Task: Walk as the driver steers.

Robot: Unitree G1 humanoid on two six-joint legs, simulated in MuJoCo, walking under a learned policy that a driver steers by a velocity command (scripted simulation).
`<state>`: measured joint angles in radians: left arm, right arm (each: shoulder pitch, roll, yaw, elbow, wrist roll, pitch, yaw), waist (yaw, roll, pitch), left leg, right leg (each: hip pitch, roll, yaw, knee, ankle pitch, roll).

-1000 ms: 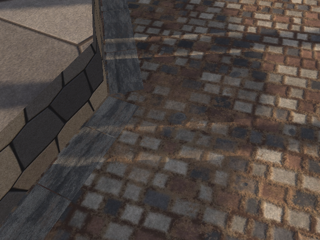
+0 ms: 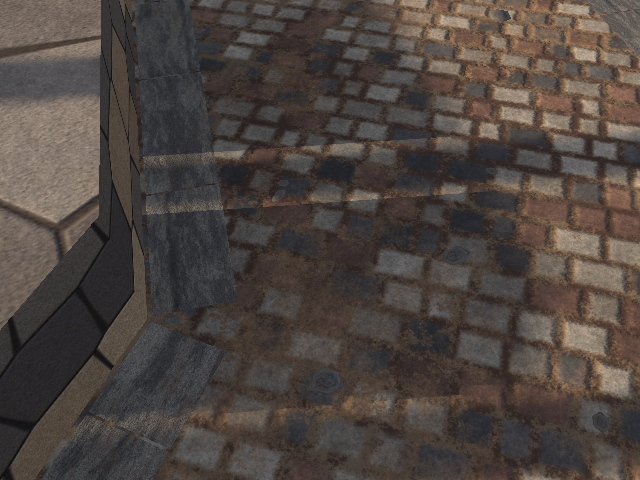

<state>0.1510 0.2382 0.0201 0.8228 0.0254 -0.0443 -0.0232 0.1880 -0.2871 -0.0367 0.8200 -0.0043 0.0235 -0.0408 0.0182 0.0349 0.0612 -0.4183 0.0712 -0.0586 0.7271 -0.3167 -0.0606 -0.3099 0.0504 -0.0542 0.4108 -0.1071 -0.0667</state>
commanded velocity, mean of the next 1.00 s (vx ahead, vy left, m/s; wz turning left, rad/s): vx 0.02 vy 0.00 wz -0.42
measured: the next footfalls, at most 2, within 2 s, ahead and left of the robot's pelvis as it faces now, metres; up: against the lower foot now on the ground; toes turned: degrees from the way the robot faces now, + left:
left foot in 0.08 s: +0.09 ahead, +0.15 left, +0.00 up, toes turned -1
left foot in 0.74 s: +0.15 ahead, +0.13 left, +0.00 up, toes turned -26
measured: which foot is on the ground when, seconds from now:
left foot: up 0.00-0.06, down 0.08-0.36, up 0.38-0.72, down 0.74-1.00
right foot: down 0.00-0.74, up 0.76-1.00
